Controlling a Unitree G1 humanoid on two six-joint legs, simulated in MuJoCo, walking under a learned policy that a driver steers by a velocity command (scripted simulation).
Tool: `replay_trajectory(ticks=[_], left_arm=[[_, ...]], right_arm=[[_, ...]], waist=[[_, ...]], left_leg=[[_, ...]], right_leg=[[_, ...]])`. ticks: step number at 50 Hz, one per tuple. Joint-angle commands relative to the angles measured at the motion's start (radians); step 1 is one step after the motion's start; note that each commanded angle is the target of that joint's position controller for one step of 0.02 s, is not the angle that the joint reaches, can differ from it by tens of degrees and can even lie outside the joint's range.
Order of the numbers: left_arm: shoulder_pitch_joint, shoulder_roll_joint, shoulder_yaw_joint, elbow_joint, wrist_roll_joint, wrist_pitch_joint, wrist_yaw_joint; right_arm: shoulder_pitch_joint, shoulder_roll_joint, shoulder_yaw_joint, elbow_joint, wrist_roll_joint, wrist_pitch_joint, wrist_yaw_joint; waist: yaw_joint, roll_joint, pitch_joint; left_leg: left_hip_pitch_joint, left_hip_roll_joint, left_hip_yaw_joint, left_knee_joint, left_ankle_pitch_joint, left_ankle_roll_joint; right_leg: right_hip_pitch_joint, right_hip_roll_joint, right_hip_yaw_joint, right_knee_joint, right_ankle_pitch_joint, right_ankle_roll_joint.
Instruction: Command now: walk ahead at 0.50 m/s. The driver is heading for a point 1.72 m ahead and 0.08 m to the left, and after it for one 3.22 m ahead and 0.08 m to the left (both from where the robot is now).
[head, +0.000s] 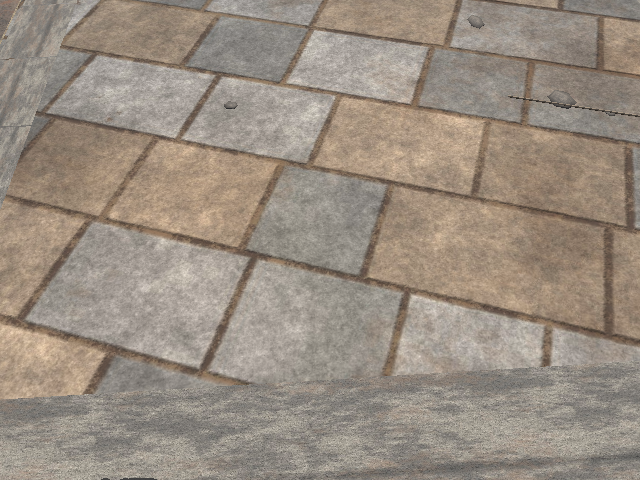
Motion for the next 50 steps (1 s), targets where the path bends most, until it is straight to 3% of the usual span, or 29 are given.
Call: replay_trajectory(ticks=[1,2,3,4,5,7,9,12,16,21,24,25,26,27,28,29,30,31,32,33,35,38,40,44,48,50], left_arm=[[0.458,0.255,0.072,0.072,0.004,0.003,0.011],[0.382,0.196,0.051,0.062,-0.003,0.001,0.012],[0.29,0.161,0.04,0.037,0.0,0.001,0.014],[0.219,0.13,0.029,0.027,0.009,-0.001,0.01],[0.182,0.103,0.02,0.024,0.019,-0.006,0.008],[0.183,0.095,0.017,0.037,0.019,-0.01,0.005],[0.216,0.129,0.024,0.054,0.017,-0.014,0.015],[0.267,0.148,0.027,0.073,0.014,-0.008,0.033],[0.324,0.154,0.026,0.094,0.004,-0.002,0.043],[0.401,0.167,0.034,0.138,-0.006,0.018,0.047],[0.378,0.188,0.044,0.141,-0.009,0.032,0.052],[0.352,0.193,0.045,0.135,-0.011,0.037,0.053],[0.34,0.17,0.037,0.129,-0.008,0.042,0.053],[0.355,0.135,0.02,0.106,0.01,0.042,0.053],[0.476,-0.008,-0.021,0.101,0.011,0.017,0.04],[0.414,0.094,0.001,0.11,-0.014,-0.008,0.034],[0.313,0.15,0.015,0.078,-0.036,-0.024,0.031],[0.256,0.15,0.016,0.067,-0.035,-0.028,0.037],[0.23,0.145,0.024,0.065,-0.019,-0.022,0.044],[0.251,0.131,0.028,0.07,-0.013,-0.009,0.046],[0.278,0.087,0.025,0.076,-0.01,0.015,0.048],[0.19,0.088,0.028,0.045,0.002,0.028,0.051],[0.127,0.083,0.028,0.025,0.006,0.026,0.047],[-0.008,0.062,0.016,-0.009,-0.001,0.019,0.032],[-0.111,0.066,0.006,-0.048,-0.009,0.013,0.012],[-0.126,0.08,0.007,-0.065,-0.011,0.006,0.0]], right_arm=[[0.063,-0.019,0.019,-0.066,-0.004,-0.048,0.011],[-0.026,-0.112,-0.006,-0.09,0.025,-0.066,0.017],[-0.1,-0.125,-0.008,-0.112,0.034,-0.073,0.015],[-0.139,-0.12,-0.013,-0.117,0.022,-0.07,0.008],[-0.128,-0.109,-0.02,-0.114,0.013,-0.057,0.002],[-0.087,-0.063,-0.018,-0.101,0.008,-0.03,-0.001],[-0.12,-0.058,-0.02,-0.115,0.003,-0.018,-0.005],[-0.228,-0.06,-0.023,-0.15,-0.008,-0.018,-0.003],[-0.362,-0.036,-0.011,-0.185,-0.002,-0.026,0.012],[-0.482,-0.042,0.0,-0.232,0.009,-0.035,0.039],[-0.434,-0.08,-0.01,-0.233,0.01,-0.045,0.051],[-0.351,-0.106,-0.024,-0.212,0.008,-0.047,0.049],[-0.185,-0.151,-0.05,-0.157,0.004,-0.046,0.044],[0.001,-0.228,-0.072,-0.118,-0.009,-0.045,0.034],[0.056,-0.296,-0.082,-0.095,-0.008,-0.041,0.039],[0.047,-0.197,-0.054,-0.101,0.0,-0.042,0.04],[-0.046,-0.152,-0.041,-0.119,0.001,-0.047,0.035],[-0.127,-0.127,-0.031,-0.14,-0.006,-0.049,0.034],[-0.181,-0.097,-0.022,-0.147,-0.017,-0.05,0.037],[-0.201,-0.072,-0.013,-0.145,-0.027,-0.053,0.039],[-0.183,-0.076,-0.013,-0.13,-0.022,-0.057,0.039],[-0.137,-0.123,-0.023,-0.11,-0.019,-0.058,0.022],[-0.11,-0.126,-0.022,-0.1,-0.015,-0.052,0.012],[-0.049,-0.13,-0.02,-0.076,-0.005,-0.047,0.004],[0.019,-0.138,-0.025,-0.037,0.001,-0.031,0.002],[0.024,-0.148,-0.031,-0.027,0.004,-0.02,-0.002]], waist=[[0.173,-0.257,-0.419],[0.168,-0.195,-0.291],[0.144,-0.132,-0.184],[0.113,-0.065,-0.107],[0.074,-0.077,-0.073],[0.041,-0.091,-0.053],[0.036,-0.074,-0.022],[0.058,-0.053,0.006],[0.098,-0.061,0.034],[0.13,-0.062,0.075],[0.082,-0.087,0.041],[0.031,-0.096,-0.011],[-0.042,-0.078,-0.109],[-0.094,0.039,-0.261],[-0.024,0.312,-0.381],[-0.058,0.223,-0.373],[-0.049,0.175,-0.229],[-0.021,0.086,-0.154],[0.008,0.053,-0.093],[0.044,0.07,-0.079],[0.068,0.076,-0.059],[0.061,0.047,-0.009],[0.048,0.046,0.005],[0.006,0.054,0.036],[-0.026,0.055,0.071],[-0.015,0.065,0.073]], left_leg=[[-0.676,-0.076,-0.116,0.773,-0.129,0.022],[-0.773,-0.009,-0.164,0.856,-0.098,0.045],[-0.781,0.048,-0.129,0.831,-0.006,0.059],[-0.74,0.089,-0.109,0.765,0.076,0.059],[-0.673,0.122,-0.116,0.704,0.127,0.06],[-0.598,0.137,-0.111,0.643,0.165,0.052],[-0.637,0.144,-0.102,0.569,0.23,0.033],[-0.718,0.143,-0.097,0.4,0.385,0.008],[-0.677,0.103,-0.056,0.176,0.543,0.004],[-0.698,0.078,-0.052,0.045,0.488,0.025],[-0.592,0.045,-0.031,0.007,0.379,0.065],[-0.464,0.011,0.0,-0.009,0.366,0.084],[-0.237,-0.013,0.016,-0.012,0.381,0.112],[0.08,0.165,-0.19,0.014,0.395,0.176],[0.397,0.381,-0.682,-0.12,0.216,0.346],[0.385,0.365,-0.76,-0.197,0.09,0.323],[0.262,0.332,-0.608,-0.207,0.121,0.274],[0.114,0.296,-0.488,-0.229,0.215,0.247],[-0.021,0.263,-0.402,-0.258,0.305,0.234],[-0.099,0.236,-0.343,-0.287,0.352,0.222],[-0.165,0.221,-0.285,-0.336,0.385,0.231],[-0.172,0.221,-0.229,-0.383,0.437,0.242],[-0.153,0.203,-0.184,-0.392,0.459,0.225],[-0.137,0.167,-0.106,-0.4,0.451,0.192],[-0.011,0.212,-0.104,-0.357,0.462,0.19],[0.053,0.244,-0.113,-0.312,0.52,0.179]], right_leg=[[0.934,-0.381,0.774,-0.216,-0.177,-0.287],[0.832,-0.345,0.66,-0.231,-0.232,-0.232],[0.679,-0.312,0.521,-0.25,-0.185,-0.197],[0.523,-0.274,0.419,-0.289,-0.114,-0.18],[0.419,-0.24,0.348,-0.321,-0.064,-0.163],[0.326,-0.21,0.277,-0.376,-0.029,-0.166],[0.306,-0.207,0.23,-0.411,0.028,-0.18],[0.349,-0.199,0.18,-0.428,0.089,-0.171],[0.372,-0.165,0.104,-0.435,0.084,-0.138],[0.523,-0.224,0.105,-0.378,0.095,-0.132],[0.584,-0.252,0.107,-0.286,0.275,-0.105],[0.577,-0.232,0.084,-0.192,0.442,-0.089],[0.519,-0.177,0.044,-0.002,0.526,-0.062],[0.307,-0.113,-0.004,0.318,0.266,-0.025],[-0.092,0.086,0.026,0.66,-0.415,0.039],[-0.209,0.045,0.163,0.787,-0.504,0.022],[-0.28,-0.008,0.147,0.806,-0.426,0.002],[-0.247,-0.063,0.121,0.765,-0.329,-0.002],[-0.2,-0.095,0.112,0.698,-0.269,0.0],[-0.134,-0.12,0.121,0.656,-0.23,-0.001],[-0.09,-0.132,0.113,0.587,-0.208,0.006],[-0.174,-0.139,0.103,0.446,-0.088,0.036],[-0.202,-0.133,0.096,0.334,0.027,0.048],[-0.152,-0.09,0.052,0.12,0.184,0.05],[-0.178,-0.07,0.046,0.019,0.145,0.036],[-0.174,-0.062,0.047,-0.013,0.077,0.013]])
